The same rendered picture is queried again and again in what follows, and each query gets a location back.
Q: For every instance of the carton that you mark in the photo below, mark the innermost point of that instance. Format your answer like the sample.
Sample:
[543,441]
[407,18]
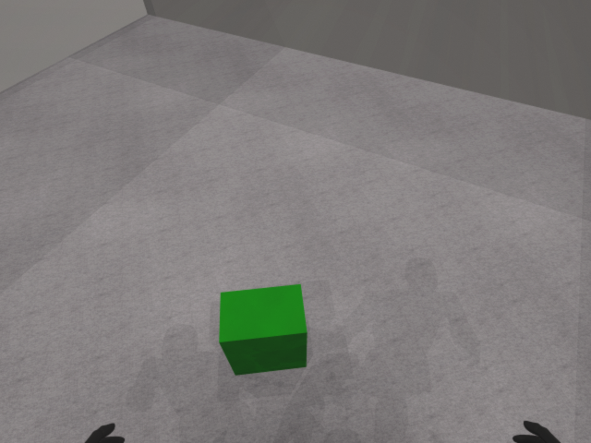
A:
[263,329]

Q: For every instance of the left robot hand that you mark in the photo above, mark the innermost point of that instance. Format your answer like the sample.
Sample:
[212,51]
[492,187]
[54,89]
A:
[101,435]

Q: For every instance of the right robot hand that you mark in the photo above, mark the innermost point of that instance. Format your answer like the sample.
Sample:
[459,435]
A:
[542,434]

